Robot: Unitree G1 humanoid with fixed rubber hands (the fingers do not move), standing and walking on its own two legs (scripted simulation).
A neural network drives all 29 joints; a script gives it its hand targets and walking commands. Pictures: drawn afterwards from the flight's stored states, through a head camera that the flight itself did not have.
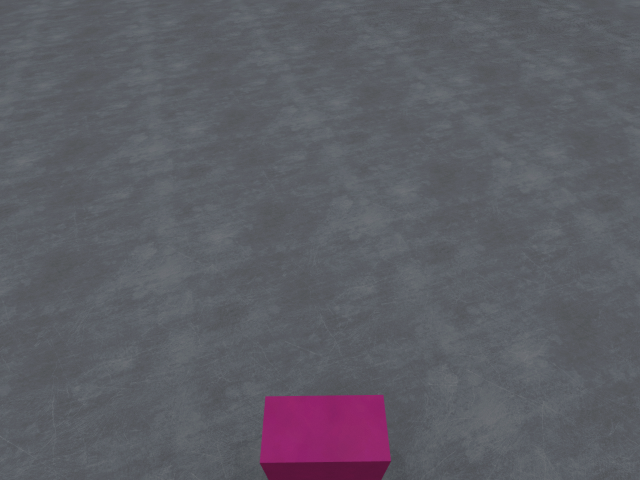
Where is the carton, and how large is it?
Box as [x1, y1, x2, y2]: [260, 395, 390, 479]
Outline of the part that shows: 383,396 265,396 260,463 268,479 380,479 390,461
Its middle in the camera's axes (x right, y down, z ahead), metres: +0.01 +0.55 +1.02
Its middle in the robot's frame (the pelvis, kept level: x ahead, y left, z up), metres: +0.33 +0.00 -0.65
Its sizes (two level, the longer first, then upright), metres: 0.296 0.147 0.267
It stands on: the floor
